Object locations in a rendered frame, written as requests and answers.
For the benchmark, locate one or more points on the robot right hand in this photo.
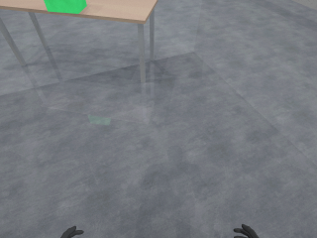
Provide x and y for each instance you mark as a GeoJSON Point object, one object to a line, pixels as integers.
{"type": "Point", "coordinates": [247, 230]}

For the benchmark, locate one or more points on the robot left hand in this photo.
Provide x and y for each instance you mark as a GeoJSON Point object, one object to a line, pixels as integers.
{"type": "Point", "coordinates": [70, 232]}

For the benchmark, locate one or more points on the table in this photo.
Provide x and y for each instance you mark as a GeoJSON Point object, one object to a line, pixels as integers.
{"type": "Point", "coordinates": [128, 11]}

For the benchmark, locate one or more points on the carton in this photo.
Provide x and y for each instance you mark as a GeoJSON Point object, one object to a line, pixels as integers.
{"type": "Point", "coordinates": [65, 6]}

